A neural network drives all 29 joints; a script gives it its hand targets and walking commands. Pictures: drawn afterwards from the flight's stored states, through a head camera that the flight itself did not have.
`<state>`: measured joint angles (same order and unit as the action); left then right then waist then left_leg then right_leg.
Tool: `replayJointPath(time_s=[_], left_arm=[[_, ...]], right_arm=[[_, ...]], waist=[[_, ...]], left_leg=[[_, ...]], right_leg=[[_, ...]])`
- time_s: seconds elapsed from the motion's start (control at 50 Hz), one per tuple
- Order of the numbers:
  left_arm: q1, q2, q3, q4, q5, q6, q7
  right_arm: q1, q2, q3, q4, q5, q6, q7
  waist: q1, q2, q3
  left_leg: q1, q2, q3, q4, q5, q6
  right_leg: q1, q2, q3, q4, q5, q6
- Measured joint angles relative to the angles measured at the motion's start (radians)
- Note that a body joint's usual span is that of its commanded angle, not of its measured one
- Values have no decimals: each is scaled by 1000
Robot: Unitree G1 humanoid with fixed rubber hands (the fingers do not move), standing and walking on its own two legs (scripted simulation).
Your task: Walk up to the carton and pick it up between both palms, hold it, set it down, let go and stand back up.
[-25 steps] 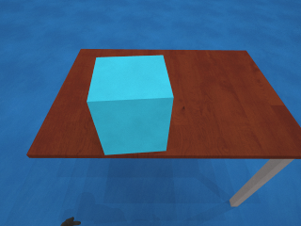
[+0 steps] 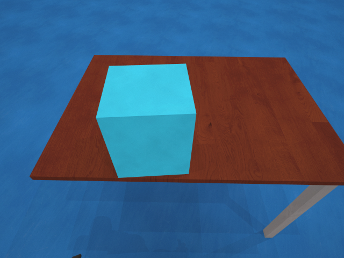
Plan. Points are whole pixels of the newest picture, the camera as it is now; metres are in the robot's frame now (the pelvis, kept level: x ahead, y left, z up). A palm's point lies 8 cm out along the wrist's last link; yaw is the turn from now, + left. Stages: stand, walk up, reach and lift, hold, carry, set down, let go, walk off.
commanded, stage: walk up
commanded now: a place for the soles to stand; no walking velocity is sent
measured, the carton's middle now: (150, 122) +0.48 +0.06 +0.04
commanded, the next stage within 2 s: stand in 1.10 s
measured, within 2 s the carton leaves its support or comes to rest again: neither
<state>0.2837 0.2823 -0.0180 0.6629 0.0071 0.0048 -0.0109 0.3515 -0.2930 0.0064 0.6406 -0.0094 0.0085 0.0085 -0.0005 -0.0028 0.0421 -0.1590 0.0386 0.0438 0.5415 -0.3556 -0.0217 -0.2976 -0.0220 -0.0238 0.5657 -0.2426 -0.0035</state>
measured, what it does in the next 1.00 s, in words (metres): stands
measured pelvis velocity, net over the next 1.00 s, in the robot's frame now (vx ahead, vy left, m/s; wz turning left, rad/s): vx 0.03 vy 0.01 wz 0.05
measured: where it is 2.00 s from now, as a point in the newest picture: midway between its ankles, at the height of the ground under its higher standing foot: outside the picture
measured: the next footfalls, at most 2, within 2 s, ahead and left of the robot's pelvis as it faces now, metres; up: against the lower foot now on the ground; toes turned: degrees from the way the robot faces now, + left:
left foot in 1.10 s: +0.10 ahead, +0.14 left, +0.00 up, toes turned +4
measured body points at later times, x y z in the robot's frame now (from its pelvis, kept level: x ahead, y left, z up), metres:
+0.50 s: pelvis +0.02 +0.00 -0.01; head +0.03 +0.01 +0.44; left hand +0.10 +0.27 -0.12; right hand +0.08 -0.26 -0.11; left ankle -0.04 +0.13 -0.73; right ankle +0.04 -0.12 -0.73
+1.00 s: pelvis +0.03 +0.01 -0.01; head +0.05 +0.02 +0.44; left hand +0.14 +0.27 -0.11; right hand +0.13 -0.26 -0.10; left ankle -0.02 +0.12 -0.70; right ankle +0.05 -0.12 -0.73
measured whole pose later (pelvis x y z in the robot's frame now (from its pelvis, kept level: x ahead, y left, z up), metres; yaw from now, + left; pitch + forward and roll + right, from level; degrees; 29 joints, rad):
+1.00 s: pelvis +0.03 +0.01 -0.01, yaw +3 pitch -2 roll -1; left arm 0.28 0.28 0.00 0.62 0.04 -0.01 -0.01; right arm 0.38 -0.29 -0.02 0.59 -0.02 0.01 -0.01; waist 0.01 -0.01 0.07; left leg -0.29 0.01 -0.01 0.90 -0.57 -0.01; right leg -0.25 -0.03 -0.06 0.61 -0.32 -0.02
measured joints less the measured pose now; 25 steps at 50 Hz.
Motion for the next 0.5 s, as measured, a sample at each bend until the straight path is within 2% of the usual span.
replayJointPath(time_s=[0.16, 0.3, 0.38, 0.44, 0.5], left_arm=[[3, -1, 3, 7, 0, -1, -1], [50, -8, 28, -3, 20, -11, -9], [74, -6, 27, -11, 21, -14, -5], [77, 1, 24, 0, 17, 0, -3], [69, 0, 25, -3, 21, 5, -5]], right_arm=[[26, 2, 6, 16, 0, -7, 1], [67, -1, -14, 20, -14, -10, 2], [78, -2, -18, 12, -24, -11, 1], [81, 8, -15, 4, -23, -24, 0], [81, 5, -9, -9, -18, -35, 0]], waist=[[-2, -3, -2], [-4, 8, -9], [-1, 17, -6], [2, -3, -2], [2, -10, 2]], left_leg=[[-2, -3, 1, -8, 10, 1], [0, 5, -9, 33, -27, 5], [-29, 7, -30, 82, -57, 24], [-10, -7, -28, 52, -48, -1], [-1, -12, -27, 46, -50, 5]], right_leg=[[-1, -2, 1, -11, 12, 1], [2, 3, -9, 32, -28, -6], [-6, 10, -22, 51, -49, -14], [-4, -5, -16, 58, -58, -5], [-1, -10, -15, 64, -66, 3]])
